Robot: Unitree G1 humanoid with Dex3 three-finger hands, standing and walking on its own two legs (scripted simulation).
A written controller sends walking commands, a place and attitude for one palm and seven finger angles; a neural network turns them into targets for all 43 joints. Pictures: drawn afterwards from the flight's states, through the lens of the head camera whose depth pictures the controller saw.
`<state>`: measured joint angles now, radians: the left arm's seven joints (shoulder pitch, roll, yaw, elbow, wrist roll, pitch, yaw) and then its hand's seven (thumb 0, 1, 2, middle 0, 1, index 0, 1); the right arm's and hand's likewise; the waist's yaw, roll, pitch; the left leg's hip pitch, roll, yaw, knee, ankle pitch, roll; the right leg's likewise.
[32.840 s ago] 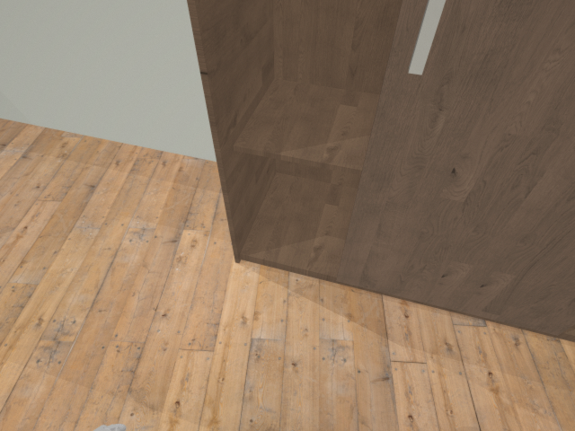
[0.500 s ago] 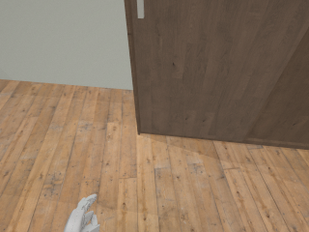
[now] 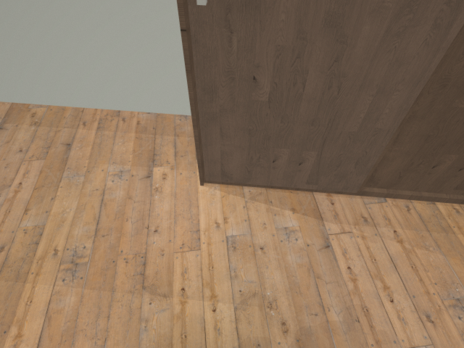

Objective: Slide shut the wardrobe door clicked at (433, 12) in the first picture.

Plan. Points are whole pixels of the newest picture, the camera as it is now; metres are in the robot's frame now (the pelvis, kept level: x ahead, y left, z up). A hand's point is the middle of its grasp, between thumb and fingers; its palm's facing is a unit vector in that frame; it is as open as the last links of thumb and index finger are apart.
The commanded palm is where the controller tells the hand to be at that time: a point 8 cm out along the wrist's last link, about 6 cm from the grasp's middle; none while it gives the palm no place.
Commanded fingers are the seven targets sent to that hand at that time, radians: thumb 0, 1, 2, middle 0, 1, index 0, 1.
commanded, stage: let the arm hang, fingers relaxed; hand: right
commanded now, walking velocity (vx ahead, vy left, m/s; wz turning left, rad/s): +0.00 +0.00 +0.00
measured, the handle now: out of the picture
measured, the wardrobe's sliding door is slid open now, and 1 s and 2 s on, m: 0.01 0.01 0.01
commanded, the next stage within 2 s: look to check the result in 0.62 s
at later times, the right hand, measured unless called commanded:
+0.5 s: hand out of the picture +0.03 -0.20 -0.17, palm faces -0.02 +0.98 -0.20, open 7.3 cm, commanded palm none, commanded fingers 0.00 -0.90 -0.90 0.20 0.30 0.20 0.30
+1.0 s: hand out of the picture +0.06 -0.24 -0.16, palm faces -0.04 +0.97 -0.25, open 7.4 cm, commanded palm none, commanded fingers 0.00 -0.90 -0.90 0.20 0.30 0.20 0.30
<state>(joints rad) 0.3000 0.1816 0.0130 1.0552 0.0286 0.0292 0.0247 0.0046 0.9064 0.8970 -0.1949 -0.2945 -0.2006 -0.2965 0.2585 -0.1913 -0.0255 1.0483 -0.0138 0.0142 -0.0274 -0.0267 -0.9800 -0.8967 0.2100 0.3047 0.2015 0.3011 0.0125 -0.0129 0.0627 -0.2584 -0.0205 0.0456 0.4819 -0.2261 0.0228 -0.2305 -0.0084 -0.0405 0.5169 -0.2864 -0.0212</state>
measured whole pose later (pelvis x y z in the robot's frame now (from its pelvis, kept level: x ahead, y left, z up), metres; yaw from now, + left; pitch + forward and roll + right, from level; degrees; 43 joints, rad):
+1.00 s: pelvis +0.01 -0.03 +0.01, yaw +1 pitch -2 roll +0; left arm 0.18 0.23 0.01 1.14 0.02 -0.01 0.02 0.00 0.90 0.90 -0.20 -0.29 -0.20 -0.30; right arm 0.16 -0.23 -0.01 1.15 -0.02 -0.01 -0.02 0.00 -0.91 -0.90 0.20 0.30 0.20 0.30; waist 0.01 -0.01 0.06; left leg -0.16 0.03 0.00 0.37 -0.18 -0.03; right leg -0.10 0.05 -0.09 0.36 -0.23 -0.07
